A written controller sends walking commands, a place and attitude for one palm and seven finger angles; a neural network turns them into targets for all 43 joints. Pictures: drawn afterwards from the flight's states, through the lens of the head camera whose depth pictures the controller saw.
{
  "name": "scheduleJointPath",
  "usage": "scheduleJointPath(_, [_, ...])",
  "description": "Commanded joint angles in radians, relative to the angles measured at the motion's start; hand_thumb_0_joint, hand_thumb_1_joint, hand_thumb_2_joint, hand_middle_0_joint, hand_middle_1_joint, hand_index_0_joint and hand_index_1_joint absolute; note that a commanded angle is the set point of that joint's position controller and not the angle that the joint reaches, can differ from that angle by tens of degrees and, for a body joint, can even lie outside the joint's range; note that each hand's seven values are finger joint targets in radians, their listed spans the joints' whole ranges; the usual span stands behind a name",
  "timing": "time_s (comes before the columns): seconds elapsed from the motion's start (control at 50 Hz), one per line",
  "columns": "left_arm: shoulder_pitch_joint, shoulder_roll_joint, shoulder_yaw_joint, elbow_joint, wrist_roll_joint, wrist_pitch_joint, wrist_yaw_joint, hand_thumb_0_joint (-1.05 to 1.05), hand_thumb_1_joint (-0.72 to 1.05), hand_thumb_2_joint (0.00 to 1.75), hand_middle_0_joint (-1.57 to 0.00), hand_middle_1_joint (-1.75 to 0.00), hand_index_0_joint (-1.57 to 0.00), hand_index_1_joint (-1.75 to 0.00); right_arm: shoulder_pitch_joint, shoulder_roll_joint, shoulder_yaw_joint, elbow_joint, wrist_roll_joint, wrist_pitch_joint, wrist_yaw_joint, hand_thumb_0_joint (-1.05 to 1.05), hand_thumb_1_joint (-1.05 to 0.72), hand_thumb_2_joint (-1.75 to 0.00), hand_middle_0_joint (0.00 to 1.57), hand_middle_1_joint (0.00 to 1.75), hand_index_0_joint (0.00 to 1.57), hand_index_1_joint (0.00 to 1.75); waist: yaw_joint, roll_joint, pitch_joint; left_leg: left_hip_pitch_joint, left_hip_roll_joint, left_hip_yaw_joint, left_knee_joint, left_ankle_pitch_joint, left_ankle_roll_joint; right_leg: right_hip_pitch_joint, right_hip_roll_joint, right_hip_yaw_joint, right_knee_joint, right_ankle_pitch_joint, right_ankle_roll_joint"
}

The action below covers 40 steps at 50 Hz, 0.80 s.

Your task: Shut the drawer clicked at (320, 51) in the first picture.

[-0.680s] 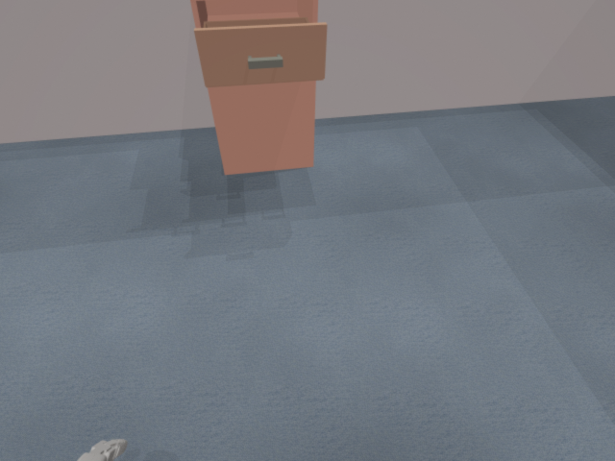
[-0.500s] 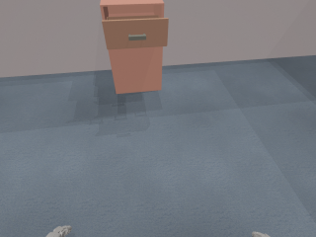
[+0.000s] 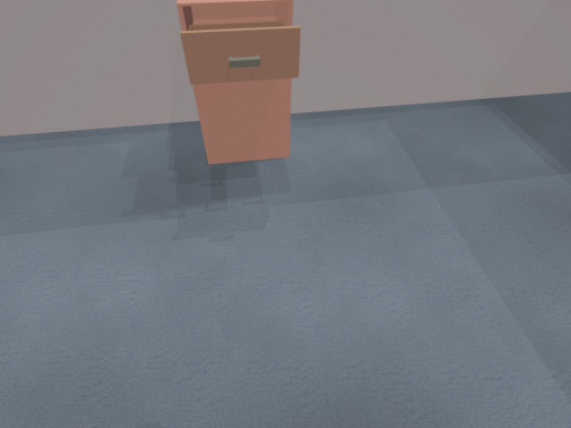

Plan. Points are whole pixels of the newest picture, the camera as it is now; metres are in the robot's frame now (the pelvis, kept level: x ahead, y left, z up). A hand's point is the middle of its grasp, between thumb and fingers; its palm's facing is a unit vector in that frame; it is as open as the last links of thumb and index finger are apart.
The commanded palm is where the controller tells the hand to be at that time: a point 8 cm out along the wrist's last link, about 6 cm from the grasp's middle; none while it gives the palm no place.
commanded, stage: stand and wait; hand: left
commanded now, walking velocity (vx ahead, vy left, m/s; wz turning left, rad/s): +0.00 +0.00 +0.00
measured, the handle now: (244, 59) +1.30 +0.23 -0.06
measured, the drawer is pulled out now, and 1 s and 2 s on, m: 0.29 0.29 0.29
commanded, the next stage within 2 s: look at it before walking up in 0.34 s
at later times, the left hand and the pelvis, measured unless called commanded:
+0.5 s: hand out of the picture +0.07 +0.24 -0.15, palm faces -0.04 -0.94 -0.33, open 7.4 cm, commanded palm none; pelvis +0.00 +0.00 +0.00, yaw +0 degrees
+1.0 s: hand out of the picture +0.09 +0.25 -0.15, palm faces -0.03 -0.94 -0.34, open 7.4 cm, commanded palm none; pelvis +0.01 +0.00 +0.00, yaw +0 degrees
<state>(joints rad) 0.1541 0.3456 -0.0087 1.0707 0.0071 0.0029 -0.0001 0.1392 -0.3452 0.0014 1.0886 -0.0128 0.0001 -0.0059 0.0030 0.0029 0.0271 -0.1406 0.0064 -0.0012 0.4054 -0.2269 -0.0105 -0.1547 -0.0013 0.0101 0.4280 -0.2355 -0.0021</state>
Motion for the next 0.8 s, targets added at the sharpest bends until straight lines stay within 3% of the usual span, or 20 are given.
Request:
scheduleJointPath(0.0, [-0.063,0.205,0.043,-0.068,0.002,-0.027,0.011,0.0,0.9,0.9,-0.2,-0.3,-0.2,-0.3,-0.066,-0.199,-0.039,-0.067,0.003,-0.032,-0.009,0.0,-0.9,-0.9,0.2,0.3,0.2,0.3,-0.004,-0.018,-0.048,0.002,0.107,-0.089,-0.073,0.111,0.042,-0.016,-0.114,0.11,-0.091,0.107,-0.035])
scheduleJointPath(0.12, [-0.066,0.205,0.042,-0.059,0.004,-0.024,0.01,0.0,0.9,0.9,-0.2,-0.3,-0.2,-0.3,-0.061,-0.198,-0.037,-0.05,0.002,-0.031,-0.007,0.0,-0.9,-0.9,0.2,0.3,0.2,0.3,-0.004,-0.008,-0.018,-0.02,0.106,-0.091,-0.093,0.056,0.04,-0.037,-0.111,0.118,-0.111,0.029,-0.033])
scheduleJointPath(0.26, [-0.065,0.202,0.042,-0.057,0.004,-0.027,0.009,0.0,0.9,0.9,-0.2,-0.3,-0.2,-0.3,-0.057,-0.197,-0.038,-0.045,0.001,-0.033,-0.006,0.0,-0.9,-0.9,0.2,0.3,0.2,0.3,-0.005,-0.013,-0.026,-0.01,0.105,-0.092,-0.09,0.068,0.038,-0.042,-0.112,0.126,-0.118,0.033,-0.033])
scheduleJointPath(0.48, [-0.057,0.2,0.041,-0.051,0.003,-0.03,0.011,0.0,0.9,0.9,-0.2,-0.3,-0.2,-0.3,-0.06,-0.198,-0.037,-0.039,0.004,-0.037,-0.008,0.0,-0.9,-0.9,0.2,0.3,0.2,0.3,-0.003,-0.002,-0.072,0.02,0.116,-0.086,-0.081,0.152,0.038,-0.001,-0.116,0.111,-0.094,0.159,-0.032])
scheduleJointPath(0.78, [-0.057,0.201,0.041,-0.05,0.003,-0.032,0.012,0.0,0.9,0.9,-0.2,-0.3,-0.2,-0.3,-0.074,-0.201,-0.036,-0.041,0.005,-0.036,-0.01,0.0,-0.9,-0.9,0.2,0.3,0.2,0.3,-0.003,-0.011,-0.068,0.043,0.119,-0.084,-0.085,0.204,0.038,0.013,-0.118,0.107,-0.096,0.225,-0.03])
